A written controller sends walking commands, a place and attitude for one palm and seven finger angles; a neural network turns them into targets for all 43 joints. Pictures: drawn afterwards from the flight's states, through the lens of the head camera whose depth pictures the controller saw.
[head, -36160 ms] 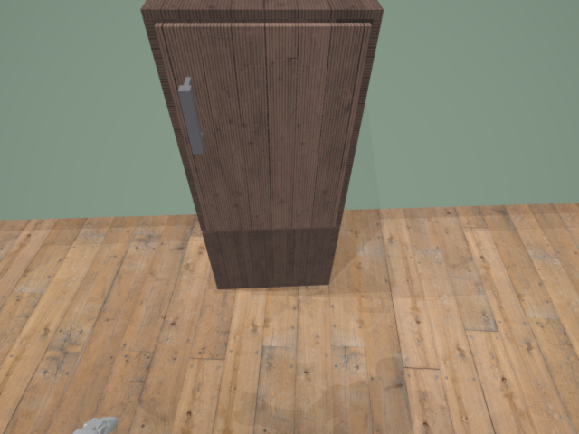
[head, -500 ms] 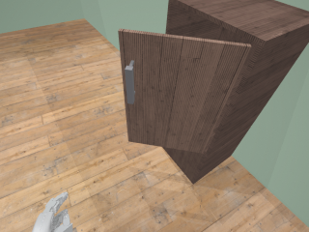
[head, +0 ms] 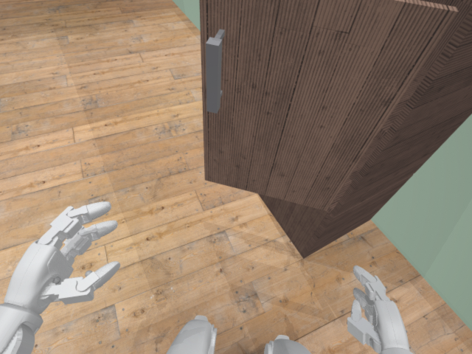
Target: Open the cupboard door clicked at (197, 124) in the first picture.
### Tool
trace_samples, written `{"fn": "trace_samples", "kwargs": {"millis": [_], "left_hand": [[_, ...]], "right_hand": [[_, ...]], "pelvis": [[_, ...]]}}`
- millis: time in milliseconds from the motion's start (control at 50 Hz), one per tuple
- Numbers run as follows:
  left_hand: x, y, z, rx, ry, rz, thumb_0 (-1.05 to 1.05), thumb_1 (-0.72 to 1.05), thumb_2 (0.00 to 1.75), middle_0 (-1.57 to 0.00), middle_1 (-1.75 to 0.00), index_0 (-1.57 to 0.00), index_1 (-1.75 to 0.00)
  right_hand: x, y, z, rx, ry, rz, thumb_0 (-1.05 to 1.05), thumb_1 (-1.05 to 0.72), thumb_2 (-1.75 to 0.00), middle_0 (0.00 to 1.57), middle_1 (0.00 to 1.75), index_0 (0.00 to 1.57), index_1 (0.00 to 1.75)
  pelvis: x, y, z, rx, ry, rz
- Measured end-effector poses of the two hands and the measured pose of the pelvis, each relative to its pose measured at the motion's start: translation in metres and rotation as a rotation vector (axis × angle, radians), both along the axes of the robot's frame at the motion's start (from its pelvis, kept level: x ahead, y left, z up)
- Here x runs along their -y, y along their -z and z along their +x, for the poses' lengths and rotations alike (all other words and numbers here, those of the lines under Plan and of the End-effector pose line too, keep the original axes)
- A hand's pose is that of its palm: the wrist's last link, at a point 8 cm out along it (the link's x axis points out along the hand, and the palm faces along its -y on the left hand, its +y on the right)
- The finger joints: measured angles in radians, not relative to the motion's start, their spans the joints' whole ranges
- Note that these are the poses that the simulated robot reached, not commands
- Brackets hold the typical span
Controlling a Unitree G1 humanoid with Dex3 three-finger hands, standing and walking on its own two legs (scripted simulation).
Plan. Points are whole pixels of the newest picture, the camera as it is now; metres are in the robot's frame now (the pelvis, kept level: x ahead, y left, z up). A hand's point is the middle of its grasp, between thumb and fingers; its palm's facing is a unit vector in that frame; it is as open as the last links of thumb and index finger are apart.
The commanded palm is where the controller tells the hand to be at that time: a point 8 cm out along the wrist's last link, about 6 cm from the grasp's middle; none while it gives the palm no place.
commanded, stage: raise the hand with hooked fingers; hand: left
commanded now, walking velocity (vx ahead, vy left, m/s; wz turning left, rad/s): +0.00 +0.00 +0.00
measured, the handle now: (216, 72) +0.60 +0.11 +0.13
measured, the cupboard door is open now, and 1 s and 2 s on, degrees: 46 46 46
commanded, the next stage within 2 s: move the hooked fingers beside the handle in 1.48 s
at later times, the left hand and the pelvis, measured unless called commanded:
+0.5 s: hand (80, 220) +0.27 +0.26 +0.10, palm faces -0.12 -0.99 -0.06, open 12.7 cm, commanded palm +0.25 +0.31 +0.11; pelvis +0.02 +0.01 +0.02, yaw -1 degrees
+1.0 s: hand (64, 170) +0.31 +0.28 +0.15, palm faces -0.10 -0.99 -0.06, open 13.9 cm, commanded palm +0.29 +0.33 +0.15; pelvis +0.03 +0.01 +0.05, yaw -1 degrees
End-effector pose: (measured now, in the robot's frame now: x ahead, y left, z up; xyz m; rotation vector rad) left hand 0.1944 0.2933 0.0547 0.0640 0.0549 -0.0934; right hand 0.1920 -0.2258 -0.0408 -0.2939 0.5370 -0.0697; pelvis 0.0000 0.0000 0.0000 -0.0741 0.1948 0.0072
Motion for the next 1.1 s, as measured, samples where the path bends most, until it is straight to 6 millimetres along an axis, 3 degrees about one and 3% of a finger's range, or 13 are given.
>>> {"fn": "trace_samples", "kwargs": {"millis": [320, 460, 680, 860, 1100], "left_hand": [[-0.012, -0.03, 0.046, -0.014, 0.031, -0.004, 0.01, 0.01, 0.52, -0.27, -0.87, -0.27, -0.88], [-0.016, -0.044, 0.055, 0.022, 0.033, -0.001, 0.0, -0.16, 0.45, -0.28, -0.98, -0.28, -0.98], [-0.028, -0.064, 0.072, 0.029, 0.017, -0.005, 0.0, -0.4, 0.35, -0.3, -1.14, -0.3, -1.14], [-0.036, -0.082, 0.09, 0.042, 0.014, -0.006, -0.01, -0.48, 0.31, -0.3, -1.19, -0.3, -1.19], [-0.041, -0.099, 0.111, 0.043, 0.016, -0.023, -0.01, -0.49, 0.31, -0.3, -1.2, -0.3, -1.2]], "right_hand": [[0.019, -0.001, -0.026, -0.086, 0.102, 0.003, 0.02, -0.9, -0.9, 0.2, 0.3, 0.2, 0.3], [0.02, -0.013, -0.022, -0.068, 0.107, -0.009, 0.02, -0.9, -0.9, 0.2, 0.3, 0.2, 0.3], [0.004, -0.024, -0.01, -0.04, 0.08, 0.016, 0.02, -0.9, -0.9, 0.2, 0.3, 0.2, 0.3], [-0.001, -0.027, -0.01, -0.056, 0.078, 0.026, 0.02, -0.9, -0.9, 0.2, 0.3, 0.2, 0.3], [0.013, -0.029, -0.021, -0.099, 0.114, 0.013, 0.02, -0.9, -0.9, 0.2, 0.3, 0.2, 0.3]], "pelvis": [[-0.003, -0.017, 0.02, -0.003, 0.026, 0.014], [-0.006, -0.023, 0.023, 0.014, 0.024, 0.014], [-0.01, -0.033, 0.023, 0.046, 0.016, 0.015], [-0.011, -0.041, 0.024, 0.067, 0.014, 0.021], [-0.007, -0.048, 0.028, 0.079, 0.018, 0.032]]}}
